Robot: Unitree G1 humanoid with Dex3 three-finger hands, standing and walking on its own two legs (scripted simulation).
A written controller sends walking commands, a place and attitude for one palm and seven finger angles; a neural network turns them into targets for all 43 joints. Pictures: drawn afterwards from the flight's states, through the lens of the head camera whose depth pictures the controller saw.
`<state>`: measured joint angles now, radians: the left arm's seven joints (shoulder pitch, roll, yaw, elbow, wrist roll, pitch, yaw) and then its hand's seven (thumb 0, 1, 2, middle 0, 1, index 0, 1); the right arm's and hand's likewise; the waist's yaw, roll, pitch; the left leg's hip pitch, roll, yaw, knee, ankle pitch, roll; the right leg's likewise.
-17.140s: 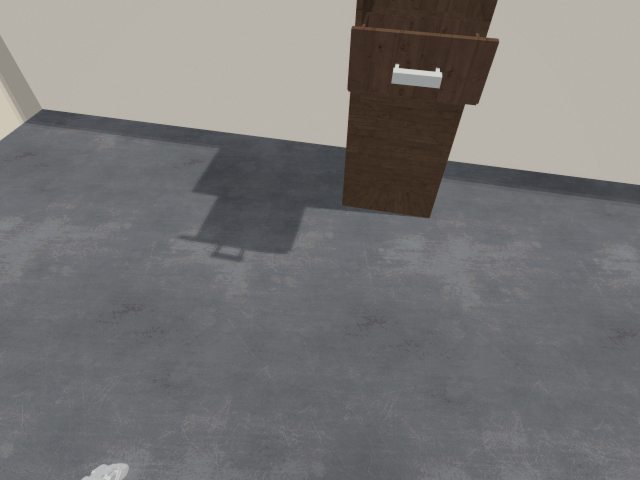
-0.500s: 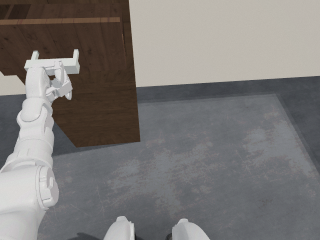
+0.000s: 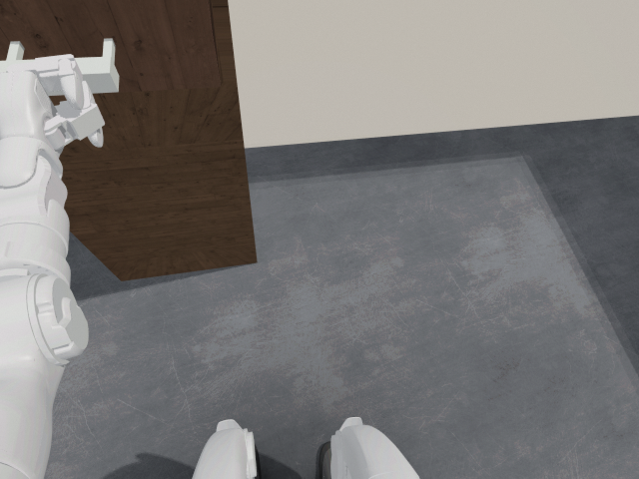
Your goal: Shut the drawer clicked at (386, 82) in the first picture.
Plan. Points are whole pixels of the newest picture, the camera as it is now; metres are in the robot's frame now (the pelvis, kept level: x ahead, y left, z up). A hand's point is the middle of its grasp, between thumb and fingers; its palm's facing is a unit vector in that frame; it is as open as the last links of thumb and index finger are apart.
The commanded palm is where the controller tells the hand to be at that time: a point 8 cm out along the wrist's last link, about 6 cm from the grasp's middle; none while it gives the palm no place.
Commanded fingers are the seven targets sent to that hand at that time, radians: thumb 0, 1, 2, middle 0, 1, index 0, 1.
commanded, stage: push the drawer shut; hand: left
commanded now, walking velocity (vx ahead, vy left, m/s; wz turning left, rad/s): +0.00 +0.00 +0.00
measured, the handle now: (61, 62) +0.61 +0.26 +0.10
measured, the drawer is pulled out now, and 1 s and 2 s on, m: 0.02 0.00 0.00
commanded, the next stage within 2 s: pull the fist back off the drawer in 0.38 s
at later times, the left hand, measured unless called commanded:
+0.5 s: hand (80, 96) +0.55 +0.23 +0.10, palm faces +0.08 -1.00 -0.05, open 3.2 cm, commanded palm +0.59 +0.25 +0.10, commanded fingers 0.00 0.90 0.90 -1.40 -1.60 -1.40 -1.60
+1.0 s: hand (85, 100) +0.55 +0.22 +0.09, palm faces +0.10 -1.00 -0.01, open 3.1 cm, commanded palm +0.53 +0.25 +0.10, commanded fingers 0.00 0.90 0.90 -1.40 -1.60 -1.40 -1.60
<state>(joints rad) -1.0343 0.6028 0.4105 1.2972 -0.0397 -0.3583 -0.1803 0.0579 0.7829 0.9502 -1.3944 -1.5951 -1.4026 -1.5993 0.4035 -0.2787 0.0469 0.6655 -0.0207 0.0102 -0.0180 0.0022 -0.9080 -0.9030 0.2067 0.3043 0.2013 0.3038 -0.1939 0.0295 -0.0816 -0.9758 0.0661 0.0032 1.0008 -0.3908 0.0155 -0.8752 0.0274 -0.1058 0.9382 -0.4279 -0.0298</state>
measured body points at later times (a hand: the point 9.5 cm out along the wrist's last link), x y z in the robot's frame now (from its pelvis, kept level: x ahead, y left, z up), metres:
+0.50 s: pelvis -0.01 +0.01 -0.01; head +0.15 +0.04 +0.41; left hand +0.54 +0.28 +0.10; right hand -0.04 -0.26 -0.10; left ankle +0.04 +0.11 -0.67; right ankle +0.01 -0.11 -0.67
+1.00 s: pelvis -0.01 +0.02 -0.01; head +0.14 +0.05 +0.42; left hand +0.54 +0.28 +0.10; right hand -0.04 -0.24 -0.10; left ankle +0.04 +0.11 -0.67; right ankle +0.01 -0.11 -0.67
